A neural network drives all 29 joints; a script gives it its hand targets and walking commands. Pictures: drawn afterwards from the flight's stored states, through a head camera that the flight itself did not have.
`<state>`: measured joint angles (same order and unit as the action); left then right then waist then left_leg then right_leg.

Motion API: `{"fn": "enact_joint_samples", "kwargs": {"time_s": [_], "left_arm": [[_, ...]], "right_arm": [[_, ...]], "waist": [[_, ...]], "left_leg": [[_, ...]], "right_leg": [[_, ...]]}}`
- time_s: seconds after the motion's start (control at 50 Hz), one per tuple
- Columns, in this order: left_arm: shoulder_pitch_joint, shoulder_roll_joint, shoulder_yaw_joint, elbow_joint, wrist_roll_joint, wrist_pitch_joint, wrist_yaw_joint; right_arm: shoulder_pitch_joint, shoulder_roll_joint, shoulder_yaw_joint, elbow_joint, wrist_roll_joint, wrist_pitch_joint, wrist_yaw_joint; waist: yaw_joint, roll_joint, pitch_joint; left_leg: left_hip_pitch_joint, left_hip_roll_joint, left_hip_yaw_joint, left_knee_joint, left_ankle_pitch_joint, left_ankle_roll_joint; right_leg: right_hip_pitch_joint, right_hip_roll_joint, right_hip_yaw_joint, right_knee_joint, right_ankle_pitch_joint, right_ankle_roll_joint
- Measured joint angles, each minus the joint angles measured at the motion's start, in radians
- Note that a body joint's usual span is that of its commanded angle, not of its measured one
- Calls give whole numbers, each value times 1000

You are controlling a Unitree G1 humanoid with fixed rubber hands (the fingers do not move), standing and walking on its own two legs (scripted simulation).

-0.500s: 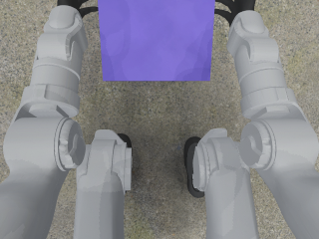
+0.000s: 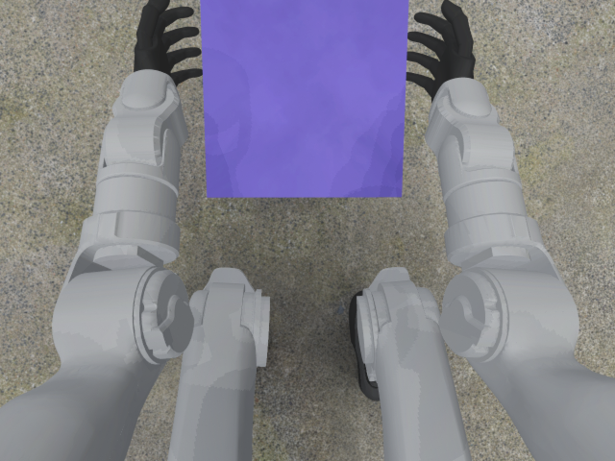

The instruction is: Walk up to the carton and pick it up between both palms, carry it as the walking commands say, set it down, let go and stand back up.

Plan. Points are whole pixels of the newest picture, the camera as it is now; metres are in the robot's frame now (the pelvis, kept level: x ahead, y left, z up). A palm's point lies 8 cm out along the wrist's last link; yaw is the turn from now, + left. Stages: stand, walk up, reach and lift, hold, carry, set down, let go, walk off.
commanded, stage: reach and lift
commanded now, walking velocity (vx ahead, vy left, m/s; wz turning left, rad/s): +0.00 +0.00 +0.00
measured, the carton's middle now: (302, 83) +0.56 +0.02 -0.19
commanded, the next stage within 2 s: none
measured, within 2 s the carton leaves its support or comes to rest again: neither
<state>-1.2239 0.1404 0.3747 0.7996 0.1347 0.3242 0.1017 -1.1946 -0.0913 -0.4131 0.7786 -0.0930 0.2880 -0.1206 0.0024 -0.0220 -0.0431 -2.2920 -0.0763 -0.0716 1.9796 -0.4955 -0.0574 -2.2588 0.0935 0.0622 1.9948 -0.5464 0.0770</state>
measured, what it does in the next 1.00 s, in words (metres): rises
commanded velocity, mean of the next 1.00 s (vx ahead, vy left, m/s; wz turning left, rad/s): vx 0.00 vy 0.00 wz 0.00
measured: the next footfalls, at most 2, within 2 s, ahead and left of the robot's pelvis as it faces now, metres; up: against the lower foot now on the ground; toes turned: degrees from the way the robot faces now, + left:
none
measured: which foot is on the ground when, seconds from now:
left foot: down 0.00-1.00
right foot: down 0.00-1.00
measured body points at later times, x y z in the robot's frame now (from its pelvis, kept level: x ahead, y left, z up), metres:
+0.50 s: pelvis +0.00 +0.00 +0.05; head +0.28 +0.02 +0.40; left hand +0.52 +0.18 -0.03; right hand +0.52 -0.14 -0.03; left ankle +0.12 +0.13 -0.38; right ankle +0.11 -0.13 -0.38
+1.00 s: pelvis +0.01 +0.00 +0.10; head +0.25 +0.02 +0.48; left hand +0.50 +0.17 +0.04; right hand +0.50 -0.14 +0.04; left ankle +0.12 +0.13 -0.38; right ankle +0.11 -0.13 -0.38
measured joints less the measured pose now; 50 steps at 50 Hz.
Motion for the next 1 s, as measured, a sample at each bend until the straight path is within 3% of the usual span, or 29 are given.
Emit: {"fn": "enact_joint_samples", "kwargs": {"time_s": [0.08,0.14,0.2,0.28,0.7,0.86,1.0], "left_arm": [[12,-8,15,-19,16,14,-4],[25,-21,21,-32,26,22,21],[41,-38,24,-42,34,27,64],[65,-57,23,-52,41,32,73],[154,-88,42,-51,74,45,57],[197,-110,34,-59,75,46,71],[237,-123,28,-61,77,43,75]], "right_arm": [[9,15,-13,-18,-12,15,7],[21,34,-20,-34,-24,24,-4],[39,57,-22,-49,-37,31,-27],[66,77,-20,-63,-45,34,-75],[144,98,-36,-47,-84,50,-26],[186,115,-32,-53,-88,50,-56],[225,120,-23,-48,-84,45,-55]], "waist": [[-2,-2,-16],[-3,-3,-33],[-3,-2,-54],[0,0,-81],[-3,1,-150],[-5,4,-168],[-5,4,-184]], "left_leg": [[17,-2,-3,-25,4,-3],[29,-4,-5,-44,5,-5],[39,-5,-7,-62,6,-6],[56,-7,-9,-88,7,-6],[221,-13,-18,-216,16,-2],[290,-16,-22,-266,15,0],[359,-16,-25,-311,11,2]], "right_leg": [[15,4,2,-25,6,-1],[25,6,3,-43,9,-2],[35,9,4,-62,10,-2],[51,11,8,-88,13,-1],[217,20,21,-223,27,0],[286,19,25,-274,26,-2],[354,20,28,-321,25,-5]]}}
